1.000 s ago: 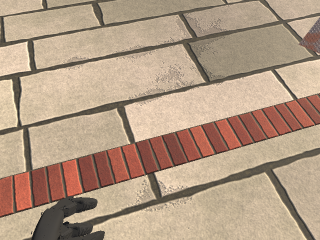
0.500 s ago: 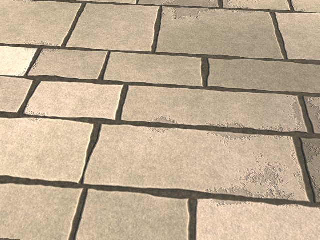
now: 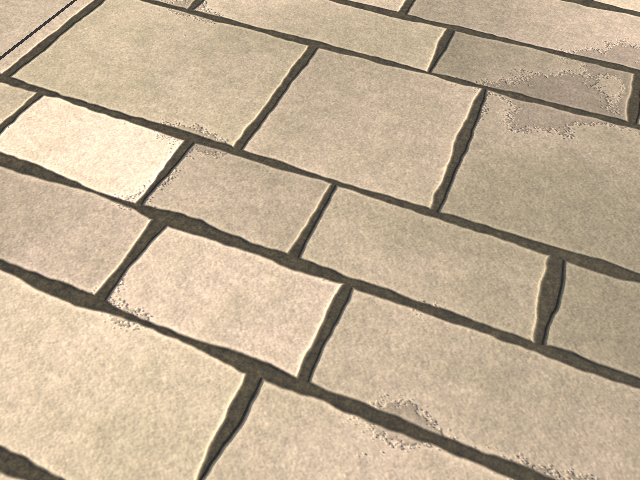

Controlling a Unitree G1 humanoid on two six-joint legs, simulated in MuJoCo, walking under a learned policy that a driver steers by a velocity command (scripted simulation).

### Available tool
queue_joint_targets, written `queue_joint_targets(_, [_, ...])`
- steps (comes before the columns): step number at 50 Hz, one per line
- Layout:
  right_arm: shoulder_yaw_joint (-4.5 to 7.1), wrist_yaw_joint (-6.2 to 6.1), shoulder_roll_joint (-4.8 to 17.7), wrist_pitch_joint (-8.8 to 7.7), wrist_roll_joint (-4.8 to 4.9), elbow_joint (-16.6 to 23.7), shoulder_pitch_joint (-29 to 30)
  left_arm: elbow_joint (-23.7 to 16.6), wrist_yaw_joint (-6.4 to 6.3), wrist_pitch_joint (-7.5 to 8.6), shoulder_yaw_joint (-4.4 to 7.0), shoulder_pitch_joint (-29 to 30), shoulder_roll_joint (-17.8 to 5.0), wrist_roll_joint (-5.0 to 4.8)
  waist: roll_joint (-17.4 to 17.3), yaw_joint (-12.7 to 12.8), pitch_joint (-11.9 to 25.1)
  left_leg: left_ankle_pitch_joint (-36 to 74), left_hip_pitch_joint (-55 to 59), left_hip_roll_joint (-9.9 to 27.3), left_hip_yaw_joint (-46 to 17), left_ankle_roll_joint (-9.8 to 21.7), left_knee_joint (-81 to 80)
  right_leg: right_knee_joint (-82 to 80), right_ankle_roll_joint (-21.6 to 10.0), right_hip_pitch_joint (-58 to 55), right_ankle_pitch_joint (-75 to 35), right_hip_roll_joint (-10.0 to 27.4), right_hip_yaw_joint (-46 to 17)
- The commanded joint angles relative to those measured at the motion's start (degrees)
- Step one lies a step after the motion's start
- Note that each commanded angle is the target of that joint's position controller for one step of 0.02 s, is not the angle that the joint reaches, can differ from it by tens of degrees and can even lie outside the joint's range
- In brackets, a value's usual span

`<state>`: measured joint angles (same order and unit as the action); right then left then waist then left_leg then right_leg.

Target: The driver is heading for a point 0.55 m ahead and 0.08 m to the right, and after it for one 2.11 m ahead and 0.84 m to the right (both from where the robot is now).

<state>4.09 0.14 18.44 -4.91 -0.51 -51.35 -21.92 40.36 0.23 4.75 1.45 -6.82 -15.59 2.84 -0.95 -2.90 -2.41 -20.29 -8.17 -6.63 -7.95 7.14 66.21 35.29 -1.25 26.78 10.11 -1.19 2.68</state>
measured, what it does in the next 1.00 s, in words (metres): walks ahead, turning right: left foot, then right foot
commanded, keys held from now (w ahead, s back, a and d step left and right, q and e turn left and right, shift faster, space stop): w+shift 0.32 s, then w+e+shift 0.02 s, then e+shift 0.66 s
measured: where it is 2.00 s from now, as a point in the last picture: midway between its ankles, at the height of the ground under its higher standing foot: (294, 347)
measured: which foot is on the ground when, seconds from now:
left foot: up 0.00-0.36, down 0.38-0.78, up 0.80-1.00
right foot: down 0.00-0.36, up 0.38-0.76, down 0.78-1.00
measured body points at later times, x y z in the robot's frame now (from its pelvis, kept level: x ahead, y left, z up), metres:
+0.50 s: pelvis +0.46 +0.01 +0.01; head +0.50 +0.02 +0.46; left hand +0.47 +0.28 -0.13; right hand +0.61 -0.24 -0.09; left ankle +0.52 +0.09 -0.72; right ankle +0.30 -0.11 -0.60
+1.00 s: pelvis +0.69 -0.02 +0.01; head +0.73 -0.04 +0.45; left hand +0.88 +0.22 -0.11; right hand +0.77 -0.31 -0.09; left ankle +0.77 +0.13 -0.65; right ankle +0.77 -0.08 -0.72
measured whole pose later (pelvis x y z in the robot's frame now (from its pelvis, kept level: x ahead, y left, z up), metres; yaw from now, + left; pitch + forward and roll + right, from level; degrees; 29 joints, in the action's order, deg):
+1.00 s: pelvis +0.69 -0.02 +0.01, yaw -26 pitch +0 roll +0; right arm 0.7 -1.8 12.8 1.6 -2.1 -38.3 -3.9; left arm 41.4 0.3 -2.4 5.0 -14.7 -16.9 0.6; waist 0.1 3.3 -6.3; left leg -25.1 -32.0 1.6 -5.1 -3.3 63.3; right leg 26.5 -8.0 22.9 3.1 -10.9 -3.6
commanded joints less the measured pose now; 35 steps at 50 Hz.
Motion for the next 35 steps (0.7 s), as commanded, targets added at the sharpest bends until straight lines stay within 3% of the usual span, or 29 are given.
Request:
queue_joint_targets(1, [-0.96,0.62,2.85,-0.82,-0.78,7.03,5.89,1.51,0.67,0.3,3.04,-11.21,-5.15,0.34,-1.19,5.85,5.5,5.46,-32.52,6.5,0.49,-0.49,13.19,-21.24,-11.66,-28.8,20.33,18.46,-34.22])
queue_joint_targets(3, [-1.79,2.03,0.39,0.15,-2.09,9.46,8.69,5.27,0.41,1.09,2.03,-14.36,-3.0,0.15,1.61,3.6,2.4,4.57,-31.31,8.35,-0.52,-0.8,8.67,-22.96,-9.95,-21.67,14.31,14.8,-25.63])
queue_joint_targets(4, [-2.24,2.38,-0.57,0.63,-2.17,10.07,9.08,6.63,0.42,1.59,1.91,-15.73,-2.81,-0.53,3.35,2.91,1.27,4.01,-32.2,8.8,-0.6,-1.04,7.03,-24.47,-9.54,-20.51,12.57,13.97,-23.47])
queue_joint_targets(5, [-2.59,2.61,-0.89,0.98,-2.27,11.03,10.49,7.52,0.46,2.06,1.94,-16.62,-3.31,-1.27,3.83,2.3,-0.29,4.14,-34.24,9.43,-0.46,-1.43,4.83,-26.29,-9.34,-19.56,11.06,13.67,-21.27])
queue_joint_targets(7, [-3.22,2.99,-0.12,0.98,-2.51,13.84,16.14,8.09,0.62,2.72,2.08,-17.33,-4.75,-1.85,3.67,2.23,-3.23,8.88,-37.05,10.24,2.09,-2.38,-2.2,-30.29,-9.66,-17.37,4.75,12.53,-15.91])
queue_joint_targets(10, [-4.58,3.95,-0.77,0.4,-2.1,16.72,23.58,8.47,1.07,3.25,2.01,-17.94,-5.37,-2.83,2.59,2.93,-4.46,21.18,-29.05,10.91,9.6,-2.79,-20.47,-34.13,-8.15,-13.57,-10.37,8.07,-5.88])
queue_joint_targets(11, [-5.23,4.32,-1.88,0.16,-1.69,17.59,25.72,8.95,1.01,3.59,2.21,-19.3,-6.51,-3.09,3.8,3.51,-5.14,24.46,-23.82,10.87,11.12,-2.2,-25.02,-36.47,-8.23,-11.83,-15.74,9.56,-5.56])
queue_joint_targets(12, [-5.3,4.37,-1.65,0.13,-1.45,17.7,27.5,9.82,0.99,3.73,2.22,-20.71,-6.96,-3.33,2.9,4.12,-5.97,26.82,-21.88,10.06,12.47,-1.67,-27.39,-37.93,-8.01,-13.8,-21.22,9.98,-4.34])
queue_joint_targets(13, [-5.24,4.17,-1.22,0.13,-1.46,17.67,28.32,10.58,0.99,3.68,2.26,-21.98,-7.71,-3.31,2.67,4.38,-5.87,27.76,-21.52,9.28,13.26,-0.94,-30.07,-37.52,-7.7,-18.15,-26.77,10.28,-3.07])
queue_joint_targets(15, [-4.62,3.35,0.64,0.06,-1.88,17.12,27.21,11.41,0.57,3.19,2.48,-23.18,-10.15,-2.84,4.88,3.3,-2.44,23.85,-18.52,5.82,15.14,0.55,-32.92,-30.64,-6.62,-27.45,-48.87,11.22,-1.05])
queue_joint_targets(16, [-4.06,2.74,1.92,0.12,-2.23,16.28,24.48,11.96,0.11,2.62,2.65,-23.96,-11.43,-2.42,6.78,1.69,1.0,19.49,-14.73,3.54,15.89,1.31,-32.83,-23.84,-5.96,-31.01,-60.44,11.94,-0.34])
queue_joint_targets(17, [-3.11,1.91,3.85,0.11,-2.4,14.37,17.0,12.51,-0.49,1.73,2.72,-24.17,-12.27,-1.84,8.14,-2.12,5.77,14.92,-5.76,2.09,14.4,2.16,-32.86,-12.35,-5.39,-30.95,-66.16,12.71,-0.78])
queue_joint_targets(18, [-2.21,1.08,5.16,-0.12,-2.62,10.57,5.2,12.44,-0.99,0.9,2.65,-22.54,-12.46,-1.94,7.62,-7.75,10.69,16.97,6.44,3.01,12.44,2.84,-36.46,2.82,-4.35,-27.03,-62.34,11.36,-0.75])
queue_joint_targets(19, [-0.91,0.04,8.94,-0.41,-4.07,8.37,-3.84,10.81,-0.93,0.83,1.79,-22.45,-8.83,-2.11,4.66,-9.82,16.87,14.7,20.98,13.32,3.24,3.82,-34.6,21.27,-3.99,-15.34,-41.74,8.37,-0.93])
queue_joint_targets(20, [0.28,-0.12,12.58,-0.95,-5.82,8.78,-3.07,9.08,-0.64,0.7,-0.53,-31.93,2.23,-4.95,-12.76,-1.84,27.51,31.02,40.37,36.47,-26.12,12.37,-34.25,48.97,-2.05,7.28,21.53,-1.11,-2.06])
queue_joint_targets(21, [0.39,0.2,9.39,-0.24,-2.8,9.51,-4.14,9.48,-1.72,0.37,1.62,-26.22,-6.86,-4.46,-0.8,-5.6,31.64,39.85,36.24,34.44,-28.27,11.89,-37.39,52.7,-2.91,9.27,18.04,-0.17,-7.05])
queue_joint_targets(22, [-0.62,0.33,6.11,-0.85,-2.1,8.5,1.3,7.25,-1.8,0.48,1.8,-18.56,-6.49,-4.45,-0.84,-2.89,19.7,48.48,25.94,30.82,-15.92,9.19,-38.83,47.2,-2.79,11.12,12.23,2.68,-7.69])
queue_joint_targets(23, [-1.12,0.42,3.19,-1.25,-1.88,7.75,4.04,6.88,-1.55,0.32,1.46,-16.5,-4.81,-3.85,-0.75,-1.02,10.98,52.19,17.29,28.31,-9.18,6.96,-41.07,42.6,-2.43,12.24,11.26,4.17,-6.56])
queue_joint_targets(24, [-1.52,0.18,1.38,-1.38,-1.67,7.48,5.29,7.41,-1.12,-0.7,1.71,-15.99,-4.37,-3.25,-1.98,0.46,6.99,53.09,11.57,26.24,-3.61,4.59,-43.37,40.19,-1.8,11.29,10.98,5.02,-6.29])
queue_joint_targets(25, [-1.88,-0.22,0.31,-1.43,-0.82,6.98,5.38,7.43,-0.48,-2.16,2.05,-17.5,-3.74,-2.11,-3.36,2.52,5.11,54.26,4.5,24.83,0.88,3.22,-45.95,38.56,-0.9,6.83,10.32,5.02,-5.44])
queue_joint_targets(28, [-1.55,-0.52,0.95,-1.94,0.21,6.95,8.63,5.61,0.65,-4.82,2.23,-16.38,-0.7,-1.5,-4.53,6.51,3.49,55.13,-2.31,23.38,9.9,2.14,-49.51,32.01,0.16,5.2,6.94,4.88,-2.94])
queue_joint_targets(31, [-1.54,-0.98,0.4,-1.94,0.57,7.57,13.58,2.26,1.76,-4.69,1.34,-10.71,0.99,-1.54,-6.72,7.74,1.59,48.23,-8.15,17.23,20.94,0.01,-50.16,12.84,-0.57,-0.45,-8.65,3.66,1.82])
queue_joint_targets(33, [-0.93,-1.25,1.67,-2.08,0.83,7.43,12.3,1.95,2.73,-4.6,1.38,-9.63,0.31,-1.4,-5.59,6.97,2.84,44.84,-6.48,17.22,23.18,-1.06,-47.1,4.77,-1.49,-5.32,-17.04,1.74,4.31])
queue_joint_targets(35, [-0.07,-1.48,3.56,-1.86,1.62,7.66,11.16,1.85,3.0,-4.91,2.04,-11.31,-1.48,-0.64,-4.19,7.59,4.77,49.83,-3.28,19.48,23.13,-2.24,-40.71,2.96,-3.28,-9.21,-16.13,-0.28,6.26])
